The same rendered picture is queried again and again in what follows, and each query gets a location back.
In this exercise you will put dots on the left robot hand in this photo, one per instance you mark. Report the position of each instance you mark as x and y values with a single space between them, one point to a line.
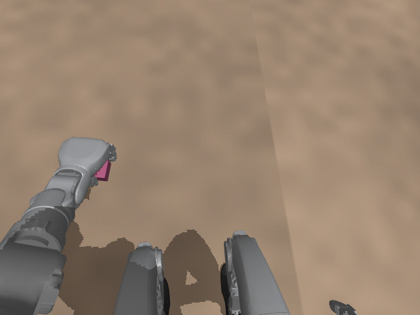
88 153

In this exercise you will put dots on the left robot arm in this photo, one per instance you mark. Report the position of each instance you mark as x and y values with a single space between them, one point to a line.
31 260

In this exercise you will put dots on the small box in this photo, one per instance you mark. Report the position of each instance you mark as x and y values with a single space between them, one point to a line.
103 173

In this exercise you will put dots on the right robot hand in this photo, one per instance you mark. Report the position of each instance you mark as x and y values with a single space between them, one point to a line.
341 308

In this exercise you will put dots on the right robot foot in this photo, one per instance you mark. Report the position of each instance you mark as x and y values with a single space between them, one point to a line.
225 289

